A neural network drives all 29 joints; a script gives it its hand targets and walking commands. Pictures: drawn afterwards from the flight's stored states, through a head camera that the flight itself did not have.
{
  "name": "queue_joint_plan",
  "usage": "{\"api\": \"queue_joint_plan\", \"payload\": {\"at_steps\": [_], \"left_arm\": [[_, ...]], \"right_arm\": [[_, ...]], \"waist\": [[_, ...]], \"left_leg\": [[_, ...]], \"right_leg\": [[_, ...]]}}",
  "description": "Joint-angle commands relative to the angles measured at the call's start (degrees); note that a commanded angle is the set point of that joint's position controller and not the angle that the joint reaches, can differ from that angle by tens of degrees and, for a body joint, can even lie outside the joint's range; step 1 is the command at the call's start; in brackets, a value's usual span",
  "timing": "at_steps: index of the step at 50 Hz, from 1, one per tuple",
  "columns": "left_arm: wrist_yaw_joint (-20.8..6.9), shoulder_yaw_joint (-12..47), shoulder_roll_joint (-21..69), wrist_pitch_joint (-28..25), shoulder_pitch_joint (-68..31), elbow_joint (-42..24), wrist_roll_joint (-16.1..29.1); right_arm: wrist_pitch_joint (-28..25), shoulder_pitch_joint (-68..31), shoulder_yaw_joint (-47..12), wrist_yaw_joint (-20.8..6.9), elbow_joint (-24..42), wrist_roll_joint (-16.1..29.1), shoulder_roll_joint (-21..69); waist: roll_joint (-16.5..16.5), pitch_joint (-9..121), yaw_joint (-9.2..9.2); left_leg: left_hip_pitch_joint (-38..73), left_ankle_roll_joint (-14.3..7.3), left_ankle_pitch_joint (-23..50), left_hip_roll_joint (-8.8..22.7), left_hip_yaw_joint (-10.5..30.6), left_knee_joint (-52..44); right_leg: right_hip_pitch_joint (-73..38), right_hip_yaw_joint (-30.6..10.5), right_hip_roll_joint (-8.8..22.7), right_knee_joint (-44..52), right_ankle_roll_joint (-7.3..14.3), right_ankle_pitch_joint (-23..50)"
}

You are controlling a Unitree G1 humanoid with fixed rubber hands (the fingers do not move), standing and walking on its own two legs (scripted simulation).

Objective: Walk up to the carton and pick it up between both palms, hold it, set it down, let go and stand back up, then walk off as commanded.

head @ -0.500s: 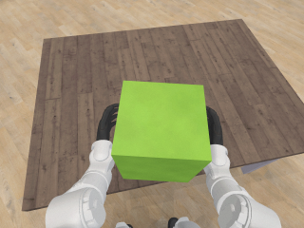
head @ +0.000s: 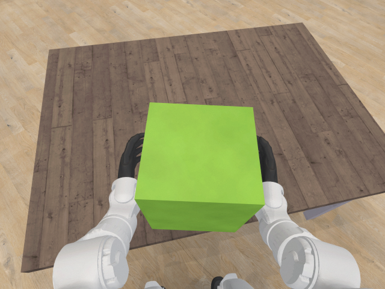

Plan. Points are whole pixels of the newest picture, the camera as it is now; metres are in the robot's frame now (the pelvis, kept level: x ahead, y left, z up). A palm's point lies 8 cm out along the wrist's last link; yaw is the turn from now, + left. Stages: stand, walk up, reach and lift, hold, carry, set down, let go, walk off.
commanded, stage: set down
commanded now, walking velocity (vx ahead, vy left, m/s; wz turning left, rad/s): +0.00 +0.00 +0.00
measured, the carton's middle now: (197, 174) +0.38 -0.02 -0.05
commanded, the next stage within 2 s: none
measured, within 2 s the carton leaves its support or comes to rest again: neither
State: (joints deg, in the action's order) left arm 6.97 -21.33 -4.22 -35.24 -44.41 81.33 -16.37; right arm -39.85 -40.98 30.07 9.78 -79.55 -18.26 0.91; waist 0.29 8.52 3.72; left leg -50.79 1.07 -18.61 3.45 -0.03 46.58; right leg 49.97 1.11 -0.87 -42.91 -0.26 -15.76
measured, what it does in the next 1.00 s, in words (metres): stands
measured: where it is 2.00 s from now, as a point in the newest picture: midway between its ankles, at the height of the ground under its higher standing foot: outside the picture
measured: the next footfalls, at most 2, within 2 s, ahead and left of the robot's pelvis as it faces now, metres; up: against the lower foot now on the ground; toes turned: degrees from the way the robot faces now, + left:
none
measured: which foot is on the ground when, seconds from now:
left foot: down 0.00-1.00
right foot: down 0.00-1.00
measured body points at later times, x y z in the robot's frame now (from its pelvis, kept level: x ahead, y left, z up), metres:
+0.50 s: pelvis -0.01 +0.00 -0.03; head +0.09 +0.01 +0.41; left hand +0.43 +0.18 -0.02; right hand +0.40 -0.22 -0.01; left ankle +0.02 +0.13 -0.70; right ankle +0.03 -0.12 -0.70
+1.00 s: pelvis +0.00 +0.00 +0.02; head +0.06 +0.01 +0.47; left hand +0.44 +0.18 +0.08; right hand +0.41 -0.21 +0.08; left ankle +0.02 +0.13 -0.70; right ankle +0.03 -0.12 -0.70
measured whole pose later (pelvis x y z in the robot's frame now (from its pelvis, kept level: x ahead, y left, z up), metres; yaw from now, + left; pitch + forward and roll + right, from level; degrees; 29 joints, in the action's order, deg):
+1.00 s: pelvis +0.00 +0.00 +0.02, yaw +0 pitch +14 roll -1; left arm 2.2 1.7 -14.7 -11.2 -44.0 64.9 12.0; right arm -13.9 -41.7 -2.2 6.8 -64.1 21.3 -11.5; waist 0.2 8.5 2.6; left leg -35.9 1.5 -16.8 2.7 0.9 38.9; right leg 35.4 0.0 -1.4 -35.2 -0.2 -13.6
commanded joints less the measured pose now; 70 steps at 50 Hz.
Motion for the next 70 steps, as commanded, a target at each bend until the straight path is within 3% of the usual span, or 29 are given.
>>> {"api": "queue_joint_plan", "payload": {"at_steps": [1,5,7,13,17,21,22,27,29,32,33,35,36,37,39,43,44,45,46,47,49,50,51,54,59,66,67,69,70], "left_arm": [[0.72,8.61,-4.25,0.59,-23.47,-3.15,9.10],[1.01,14.48,-8.75,0.70,-24.49,-4.11,18.38],[-0.02,14.75,-9.19,0.77,-24.99,-5.37,20.54],[-2.62,17.71,-11.26,3.08,-25.28,-3.78,23.06],[-3.56,21.44,-13.27,4.88,-28.12,-9.98,27.93],[-4.22,25.06,-12.81,7.03,-27.60,-10.74,29.95],[-4.34,24.81,-13.89,7.65,-29.61,-15.29,30.49],[-4.30,24.74,-16.18,11.04,-28.05,-15.47,30.50],[-4.46,25.09,-15.41,12.42,-26.14,-14.41,29.34],[-3.65,23.58,-17.55,13.63,-27.62,-21.78,29.46],[-3.51,24.00,-16.34,14.24,-28.83,-21.73,29.65],[-3.82,25.25,-15.54,14.70,-26.79,-16.04,29.34],[-3.80,25.17,-16.14,15.38,-28.79,-20.37,30.41],[-4.48,25.84,-14.26,15.13,-25.63,-12.87,29.87],[-4.41,22.90,-17.86,16.45,-27.94,-19.86,28.75],[-4.47,23.09,-16.42,18.34,-25.64,-19.19,28.68],[-4.66,21.62,-17.69,19.45,-24.22,-21.71,28.28],[-4.81,22.34,-16.76,20.54,-23.87,-20.13,27.73],[-4.69,21.88,-17.72,21.43,-24.41,-26.05,28.54],[-4.60,20.87,-17.33,21.67,-23.41,-25.85,27.84],[-4.64,21.41,-17.79,22.96,-24.20,-30.84,28.49],[-4.80,21.36,-17.56,24.00,-22.88,-29.76,28.31],[-4.85,20.94,-17.71,25.34,-24.53,-32.85,28.82],[-4.80,20.80,-17.02,27.58,-21.90,-36.58,28.10],[-5.74,20.78,-16.60,32.54,-20.93,-38.00,27.12],[-7.27,18.31,-9.92,37.26,1.00,-45.07,22.04],[-7.42,16.83,-12.62,37.27,-4.18,-46.74,22.06],[-7.95,15.02,-8.87,36.44,10.82,-49.06,19.11],[-7.80,14.66,-11.05,36.49,3.97,-53.06,19.99]], "right_arm": [[1.25,-17.46,-11.44,-1.90,-3.24,9.61,-2.29],[1.42,-21.38,-16.28,-1.07,-0.84,20.96,-11.79],[1.45,-23.69,-19.24,-1.07,4.06,24.42,-12.10],[4.19,-23.30,-26.44,-1.76,0.83,31.04,-15.22],[6.30,-27.00,-30.32,-2.44,8.92,36.05,-18.09],[10.06,-24.63,-31.61,-3.95,8.02,38.11,-19.10],[10.61,-26.88,-31.40,-4.08,13.30,39.41,-20.01],[14.34,-25.65,-31.63,-4.55,14.46,39.56,-19.70],[15.51,-23.09,-31.26,-4.39,12.45,39.71,-19.96],[16.70,-23.12,-30.60,-5.02,17.42,40.28,-21.86],[17.47,-24.52,-29.51,-4.62,16.59,39.25,-22.04],[18.49,-23.85,-29.42,-4.59,15.58,38.66,-21.15],[18.42,-26.53,-29.55,-4.54,21.02,38.84,-22.62],[19.10,-22.97,-31.11,-4.49,13.72,38.84,-19.95],[19.23,-24.48,-31.57,-4.17,19.29,39.51,-21.67],[20.83,-22.16,-30.77,-3.62,18.49,38.90,-20.64],[21.34,-22.98,-31.94,-3.49,22.15,39.80,-21.00],[22.35,-21.68,-32.05,-3.37,19.18,39.39,-20.58],[22.40,-23.33,-31.55,-3.31,25.46,40.13,-21.75],[22.79,-21.53,-32.02,-2.88,24.75,40.03,-20.93],[23.80,-21.68,-29.58,-2.47,29.50,38.69,-21.28],[24.58,-21.03,-31.54,-2.59,29.54,39.20,-20.67],[25.60,-21.94,-29.49,-2.33,31.54,38.60,-21.65],[28.78,-18.82,-31.00,-2.60,31.22,38.32,-20.59],[32.26,-17.78,-29.70,-1.66,33.54,37.08,-19.40],[31.77,2.36,-30.78,-1.39,37.67,34.21,-16.30],[31.56,-3.73,-29.19,-1.37,40.91,32.94,-18.01],[30.16,10.76,-31.38,-1.65,40.84,32.78,-13.61],[29.69,4.71,-29.49,-1.89,45.51,31.63,-15.71]], "waist": [[5.43,36.80,-1.57],[6.03,43.92,-0.33],[3.24,45.41,-0.16],[1.09,42.11,0.47],[0.92,46.99,0.93],[1.76,41.11,1.16],[2.82,45.60,1.19],[1.65,43.02,-0.18],[4.50,37.47,0.51],[6.23,41.24,-1.24],[5.49,41.90,0.09],[5.22,35.68,0.44],[3.77,39.78,0.51],[2.97,33.05,0.80],[3.13,36.73,-0.39],[2.73,32.38,0.76],[1.20,33.86,-1.60],[2.09,31.11,-0.80],[0.67,34.87,-0.71],[2.00,33.64,-1.93],[1.44,34.33,0.17],[0.87,33.42,-1.37],[0.85,34.14,0.11],[1.56,28.66,-1.92],[2.24,22.98,-0.84],[2.00,12.94,-0.06],[1.49,11.65,-0.71],[0.43,7.14,-1.71],[0.71,8.77,-2.07]], "left_leg": [[18.25,2.43,15.39,-2.79,-0.89,0.15],[19.96,4.23,21.15,-3.33,-0.16,4.78],[17.88,3.65,22.44,-4.06,-1.14,6.27],[15.33,2.97,19.42,-4.51,-0.70,8.26],[15.17,3.30,18.00,-4.75,-0.42,8.47],[17.96,2.61,11.19,-4.38,0.44,6.21],[17.93,2.50,10.62,-4.03,0.28,5.89],[19.76,2.48,12.95,-4.32,0.66,3.93],[20.83,2.49,10.56,-3.89,0.78,1.91],[25.13,2.73,11.14,-3.62,0.67,-0.42],[23.93,3.07,11.56,-3.75,0.77,0.05],[22.39,2.33,8.92,-3.76,1.32,-1.78],[25.22,2.54,12.67,-4.14,0.65,-1.78],[24.48,2.53,11.55,-3.96,0.78,-1.97],[28.16,2.41,16.01,-4.31,-0.47,-2.77],[29.62,2.80,16.33,-3.93,0.02,-6.05],[30.75,2.52,18.25,-4.01,-0.42,-6.83],[31.77,2.42,18.06,-4.15,-0.52,-8.45],[33.83,2.73,20.21,-4.34,-0.56,-8.50],[33.84,2.64,20.63,-4.15,-0.49,-8.88],[37.08,2.55,22.44,-4.27,-0.23,-10.84],[37.46,2.52,22.69,-4.34,-0.08,-11.47],[38.64,2.32,22.60,-4.31,-0.50,-12.91],[42.74,2.02,23.10,-3.89,-0.52,-16.25],[45.38,1.70,21.24,-4.53,-1.20,-19.44],[54.91,2.47,29.29,-4.64,-1.23,-22.87],[53.12,2.47,27.10,-4.96,-1.98,-23.25],[54.51,1.98,29.83,-5.05,-2.17,-24.36],[52.69,2.17,27.75,-5.17,-2.66,-24.60]], "right_leg": [[-9.33,1.14,-1.86,1.81,-0.01,11.24],[-8.22,2.01,-2.42,-2.14,-0.19,16.35],[-10.18,2.16,-2.75,-2.83,-0.23,18.45],[-7.59,1.84,-2.63,-3.98,-0.61,16.28],[-8.18,1.93,-2.03,-3.87,-0.72,15.25],[-3.24,2.25,-1.92,-1.73,0.08,5.25],[-4.98,2.20,-1.81,-2.32,0.22,7.21],[-7.12,2.15,-1.84,0.25,0.04,8.50],[-7.26,1.97,-1.51,0.88,0.31,5.76],[-10.49,1.32,-1.59,2.26,0.28,6.50],[-11.06,1.14,-1.80,2.48,0.30,7.31],[-10.73,0.81,-1.56,3.30,0.46,4.94],[-13.35,1.21,-1.72,4.28,0.23,9.43],[-11.71,0.83,-1.40,4.25,0.30,8.26],[-17.56,0.69,-1.58,6.01,-0.09,13.74],[-20.80,0.53,-2.00,8.09,-0.07,14.09],[-23.74,-0.13,-2.06,9.22,-0.18,16.49],[-24.86,0.21,-1.85,10.65,-0.23,15.82],[-26.72,0.26,-2.31,11.37,-0.23,18.89],[-26.92,-0.09,-2.28,11.15,-0.31,19.26],[-29.40,-0.09,-2.46,13.80,-0.16,21.35],[-30.25,-0.32,-2.48,13.89,-0.34,21.65],[-31.62,0.25,-2.54,15.28,-0.69,22.66],[-33.49,0.08,-2.46,18.35,-0.47,20.05],[-35.35,-0.16,-2.07,21.29,-0.66,18.88],[-43.75,1.23,-3.32,24.88,-0.30,23.26],[-43.68,1.12,-3.24,24.99,-0.84,20.92],[-48.72,0.91,-2.97,25.58,-0.78,24.30],[-49.16,0.92,-3.26,25.31,-0.68,22.14]]}}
